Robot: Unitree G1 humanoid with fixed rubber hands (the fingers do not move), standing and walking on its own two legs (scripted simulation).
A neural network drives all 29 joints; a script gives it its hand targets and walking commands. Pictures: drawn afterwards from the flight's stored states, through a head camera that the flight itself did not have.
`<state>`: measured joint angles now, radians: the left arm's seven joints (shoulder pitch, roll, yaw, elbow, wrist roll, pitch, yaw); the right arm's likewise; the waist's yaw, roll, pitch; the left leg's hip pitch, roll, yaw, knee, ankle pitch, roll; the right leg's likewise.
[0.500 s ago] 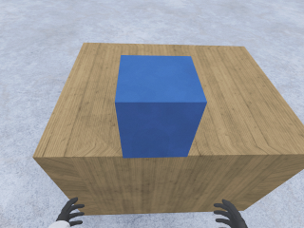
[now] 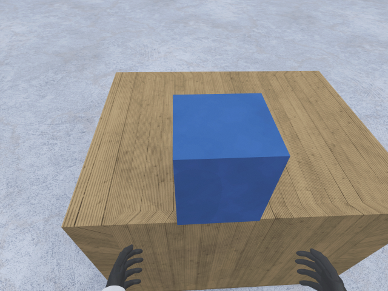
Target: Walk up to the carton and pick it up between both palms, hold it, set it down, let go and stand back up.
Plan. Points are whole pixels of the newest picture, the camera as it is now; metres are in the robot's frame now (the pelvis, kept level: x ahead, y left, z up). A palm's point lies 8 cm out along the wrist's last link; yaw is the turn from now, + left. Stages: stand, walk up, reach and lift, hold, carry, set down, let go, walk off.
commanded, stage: reach and lift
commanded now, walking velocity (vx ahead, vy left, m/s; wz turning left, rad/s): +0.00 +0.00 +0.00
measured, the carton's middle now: (218, 160) +0.42 +0.00 +0.04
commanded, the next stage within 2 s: none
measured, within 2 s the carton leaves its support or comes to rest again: neither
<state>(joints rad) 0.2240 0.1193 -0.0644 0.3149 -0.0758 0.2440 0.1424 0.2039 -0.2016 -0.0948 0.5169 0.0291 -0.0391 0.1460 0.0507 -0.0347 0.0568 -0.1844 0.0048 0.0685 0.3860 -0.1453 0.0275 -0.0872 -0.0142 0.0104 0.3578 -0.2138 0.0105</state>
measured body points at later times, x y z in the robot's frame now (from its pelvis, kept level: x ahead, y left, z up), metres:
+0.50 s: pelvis +0.02 -0.03 +0.00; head +0.00 -0.01 +0.45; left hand +0.19 +0.20 -0.03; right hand +0.23 -0.23 -0.02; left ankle +0.05 +0.09 -0.74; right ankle -0.01 -0.14 -0.74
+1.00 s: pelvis +0.03 -0.03 +0.00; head +0.01 -0.02 +0.45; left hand +0.25 +0.19 +0.02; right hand +0.27 -0.22 +0.03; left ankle +0.05 +0.09 -0.74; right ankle -0.01 -0.14 -0.74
